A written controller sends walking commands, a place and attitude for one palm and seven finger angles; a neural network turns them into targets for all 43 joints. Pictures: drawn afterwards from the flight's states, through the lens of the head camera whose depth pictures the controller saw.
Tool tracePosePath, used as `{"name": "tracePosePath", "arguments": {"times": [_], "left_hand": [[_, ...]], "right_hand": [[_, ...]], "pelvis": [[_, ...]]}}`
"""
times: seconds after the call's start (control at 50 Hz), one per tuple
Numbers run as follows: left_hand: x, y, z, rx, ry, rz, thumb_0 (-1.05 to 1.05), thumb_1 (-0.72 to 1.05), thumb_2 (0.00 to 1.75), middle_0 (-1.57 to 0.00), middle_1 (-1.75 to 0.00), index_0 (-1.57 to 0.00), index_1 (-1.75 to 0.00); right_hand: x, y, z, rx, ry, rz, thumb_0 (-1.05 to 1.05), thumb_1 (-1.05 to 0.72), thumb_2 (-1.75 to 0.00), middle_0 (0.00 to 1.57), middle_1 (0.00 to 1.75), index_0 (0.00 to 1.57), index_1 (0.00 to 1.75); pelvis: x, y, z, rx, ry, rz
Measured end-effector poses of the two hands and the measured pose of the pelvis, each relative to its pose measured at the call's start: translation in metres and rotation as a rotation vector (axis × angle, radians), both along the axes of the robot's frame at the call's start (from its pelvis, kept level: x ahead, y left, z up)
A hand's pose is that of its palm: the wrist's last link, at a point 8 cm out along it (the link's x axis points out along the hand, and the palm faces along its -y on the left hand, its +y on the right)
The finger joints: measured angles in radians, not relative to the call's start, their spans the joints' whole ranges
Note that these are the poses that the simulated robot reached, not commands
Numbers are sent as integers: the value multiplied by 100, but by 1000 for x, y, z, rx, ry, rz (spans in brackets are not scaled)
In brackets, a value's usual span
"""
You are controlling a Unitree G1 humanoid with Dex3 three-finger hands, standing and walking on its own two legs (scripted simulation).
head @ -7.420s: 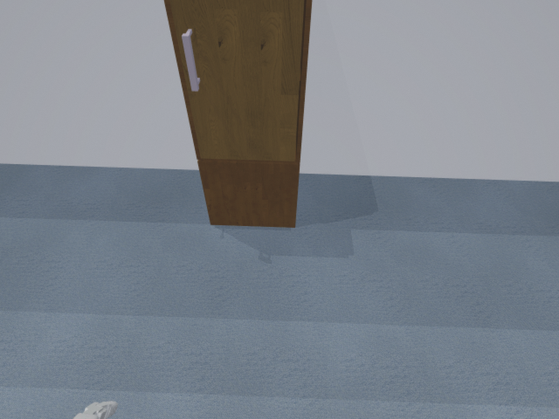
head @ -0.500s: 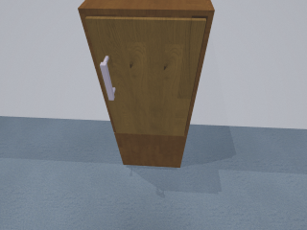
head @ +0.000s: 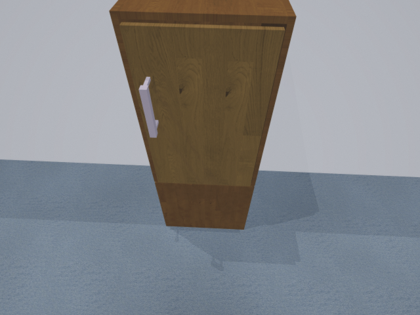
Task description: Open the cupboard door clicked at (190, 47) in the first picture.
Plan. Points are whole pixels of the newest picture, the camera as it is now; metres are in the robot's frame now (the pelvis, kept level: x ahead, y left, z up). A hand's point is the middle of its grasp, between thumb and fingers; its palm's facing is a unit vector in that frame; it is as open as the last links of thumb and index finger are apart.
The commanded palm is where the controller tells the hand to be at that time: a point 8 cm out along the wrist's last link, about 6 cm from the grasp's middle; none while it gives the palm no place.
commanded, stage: shuffle to correct the standing spot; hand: left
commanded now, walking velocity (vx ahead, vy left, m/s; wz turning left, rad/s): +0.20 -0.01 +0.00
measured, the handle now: (150, 108) +0.60 +0.20 +0.04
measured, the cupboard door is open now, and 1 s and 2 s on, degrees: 0 0 0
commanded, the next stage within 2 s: come to a stop and stand still in 0.14 s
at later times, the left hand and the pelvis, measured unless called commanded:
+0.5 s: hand out of the picture +0.06 +0.18 -0.18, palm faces +0.05 -0.98 -0.17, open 7.3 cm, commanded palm none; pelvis +0.08 +0.01 +0.00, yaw +1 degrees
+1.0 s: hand out of the picture +0.14 +0.14 -0.16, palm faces +0.07 -0.96 -0.26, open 7.2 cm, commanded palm none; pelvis +0.07 -0.05 +0.00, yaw +2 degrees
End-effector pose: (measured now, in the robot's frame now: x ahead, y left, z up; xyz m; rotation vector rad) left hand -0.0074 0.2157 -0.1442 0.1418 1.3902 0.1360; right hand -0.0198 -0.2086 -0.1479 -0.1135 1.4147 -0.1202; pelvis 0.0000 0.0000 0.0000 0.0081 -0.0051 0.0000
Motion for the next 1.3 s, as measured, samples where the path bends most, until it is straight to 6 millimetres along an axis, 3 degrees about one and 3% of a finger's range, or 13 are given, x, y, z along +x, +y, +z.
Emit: {"name": "tracePosePath", "arguments": {"times": [0.2, 0.32, 0.38, 0.46, 0.6, 0.7, 0.78, 0.86, 0.94, 1.04, 1.14, 1.2, 1.3], "left_hand": [[-3, -13, -10, -31, 55, 43, 0, 91, 90, -20, -30, -20, -30], [-7, -9, -19, -53, 117, 101, 0, 91, 90, -20, -30, -20, -30], [0, -4, -19, -56, 174, 92, 0, 91, 90, -20, -30, -20, -30], [35, 6, -11, -33, 149, 65, 0, 91, 90, -20, -30, -20, -30], [116, 17, 0, 25, -23, 27, 0, 91, 90, -20, -30, -20, -30], [161, 6, 9, 67, -126, -12, 0, 91, 90, -20, -30, -20, -30], [179, -10, 9, 103, -204, -41, 0, 91, 90, -20, -30, -20, -30], [173, -28, 16, 96, -217, -44, 0, 91, 90, -20, -30, -20, -30], [153, -37, 20, 80, -207, -11, 0, 92, 90, -21, -30, -20, -30], [117, -24, 21, 88, -177, 30, 0, 93, 90, -21, -30, -21, -30], [75, -2, 13, 86, -115, 66, 0, 92, 90, -21, -30, -21, -30], [53, 14, 0, 72, -72, 84, 0, 91, 90, -21, -30, -21, -30], [37, 23, -3, 36, -26, 81, 0, 91, 90, -20, -30, -20, -30]], "right_hand": [[26, -12, -6, -13, 12, -1, 1, -91, -89, 19, 30, 20, 30], [77, -8, -2, -50, -19, 41, 1, -91, -89, 19, 30, 20, 30], [100, -4, 3, -84, -66, 34, 1, -93, -89, 19, 30, 20, 30], [114, 0, 10, -94, -73, 24, 1, -94, -89, 19, 30, 20, 30], [115, -8, 11, -69, -16, 25, 1, -93, -89, 20, 30, 20, 30], [115, -29, 2, -43, -8, 6, 1, -92, -89, 20, 30, 20, 30], [120, -53, -17, -19, -22, -16, 1, -91, -89, 20, 30, 20, 30], [128, -72, -17, -25, -41, -13, 1, -91, -89, 20, 30, 20, 30], [136, -81, -6, -28, -71, 15, 1, -91, -89, 19, 30, 20, 30], [142, -83, 6, -43, -112, 56, 1, -91, -89, 19, 30, 20, 30], [142, -70, 15, -61, -155, 88, 1, -91, -90, 19, 30, 20, 30], [133, -55, 15, -79, -186, 92, 0, -91, -90, 19, 30, 20, 30], [89, -26, 20, -69, -126, 68, 0, -91, -89, 19, 30, 20, 30]], "pelvis": [[30, -6, -9, -12, 17, 6], [59, 5, -14, -29, 19, 23], [72, 12, -13, -16, 16, 1], [82, 15, -3, -24, 11, 5], [83, 1, 4, -29, 15, 24], [85, -19, 0, -17, 11, 18], [89, -39, -13, 11, 13, 7], [83, -48, -10, 20, 3, 23], [73, -52, -3, 37, 6, 27], [61, -50, 2, 46, 12, 34], [49, -36, 1, 32, 16, 35], [44, -21, -6, -4, 18, 33], [42, -10, 1, -12, 4, 42]]}}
